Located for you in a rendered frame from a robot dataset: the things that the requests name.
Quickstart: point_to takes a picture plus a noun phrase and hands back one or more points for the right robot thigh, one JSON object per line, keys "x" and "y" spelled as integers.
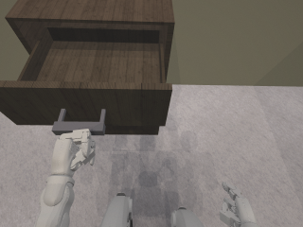
{"x": 184, "y": 218}

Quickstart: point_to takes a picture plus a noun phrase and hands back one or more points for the cabinet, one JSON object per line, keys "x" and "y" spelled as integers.
{"x": 28, "y": 18}

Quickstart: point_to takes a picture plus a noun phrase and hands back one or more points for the robot thigh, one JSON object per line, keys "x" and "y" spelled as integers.
{"x": 118, "y": 213}
{"x": 184, "y": 218}

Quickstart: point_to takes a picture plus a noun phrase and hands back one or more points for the handle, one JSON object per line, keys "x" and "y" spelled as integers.
{"x": 96, "y": 128}

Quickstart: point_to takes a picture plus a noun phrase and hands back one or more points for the robot left hand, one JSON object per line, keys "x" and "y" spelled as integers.
{"x": 78, "y": 143}

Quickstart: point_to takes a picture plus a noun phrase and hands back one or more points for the robot right hand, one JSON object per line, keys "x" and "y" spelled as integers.
{"x": 240, "y": 210}

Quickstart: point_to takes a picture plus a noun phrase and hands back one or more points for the left robot thigh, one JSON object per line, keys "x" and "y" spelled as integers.
{"x": 118, "y": 213}

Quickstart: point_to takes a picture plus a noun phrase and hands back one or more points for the drawer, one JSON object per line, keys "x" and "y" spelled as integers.
{"x": 86, "y": 69}

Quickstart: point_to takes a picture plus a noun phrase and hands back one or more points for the robot left forearm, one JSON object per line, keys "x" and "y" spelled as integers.
{"x": 55, "y": 201}

